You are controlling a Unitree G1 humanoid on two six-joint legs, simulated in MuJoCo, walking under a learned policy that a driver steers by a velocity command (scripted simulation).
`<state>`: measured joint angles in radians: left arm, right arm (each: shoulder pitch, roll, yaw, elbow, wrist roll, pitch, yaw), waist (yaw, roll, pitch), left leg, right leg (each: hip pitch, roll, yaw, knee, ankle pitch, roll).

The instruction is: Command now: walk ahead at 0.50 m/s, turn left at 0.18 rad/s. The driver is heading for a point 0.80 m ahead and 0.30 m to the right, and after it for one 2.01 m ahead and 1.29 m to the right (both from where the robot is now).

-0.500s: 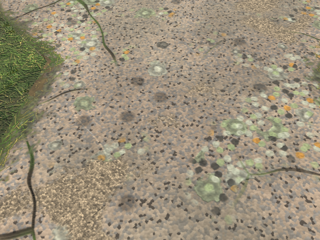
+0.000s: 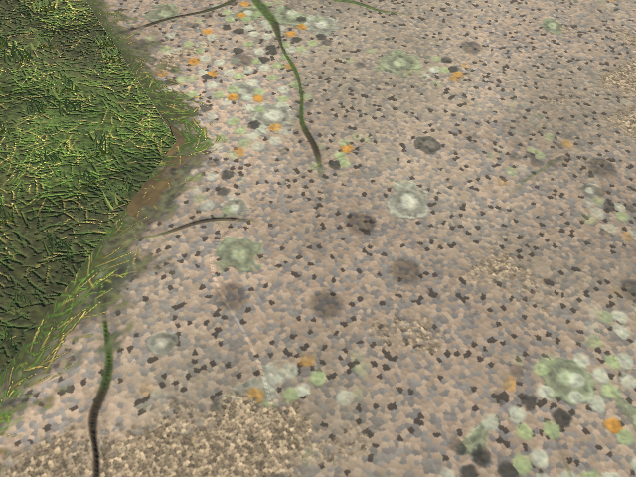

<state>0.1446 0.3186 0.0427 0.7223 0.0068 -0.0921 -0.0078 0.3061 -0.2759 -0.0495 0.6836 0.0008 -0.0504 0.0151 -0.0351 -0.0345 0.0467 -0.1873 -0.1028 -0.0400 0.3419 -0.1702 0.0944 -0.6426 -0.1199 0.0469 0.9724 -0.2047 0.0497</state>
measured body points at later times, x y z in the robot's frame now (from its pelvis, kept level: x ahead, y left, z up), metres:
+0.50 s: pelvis +0.29 -0.09 +0.00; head +0.33 -0.10 +0.45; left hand +0.43 +0.17 -0.11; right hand +0.40 -0.38 -0.10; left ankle +0.37 +0.07 -0.67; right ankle +0.30 -0.16 -0.75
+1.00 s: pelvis +0.57 -0.11 +0.00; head +0.60 -0.11 +0.45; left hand +0.84 +0.07 -0.10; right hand +0.50 -0.39 -0.11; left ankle +0.61 +0.00 -0.75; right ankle +0.54 -0.26 -0.67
